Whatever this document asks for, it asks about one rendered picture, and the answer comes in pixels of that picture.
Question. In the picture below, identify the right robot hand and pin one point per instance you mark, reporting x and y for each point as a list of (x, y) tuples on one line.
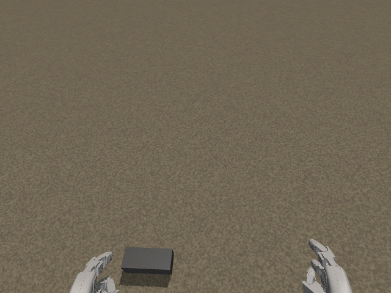
[(333, 277)]

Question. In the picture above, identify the left robot hand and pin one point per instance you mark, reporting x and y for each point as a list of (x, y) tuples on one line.
[(86, 281)]

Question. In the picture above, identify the carton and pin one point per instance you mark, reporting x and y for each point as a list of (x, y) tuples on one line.
[(148, 260)]

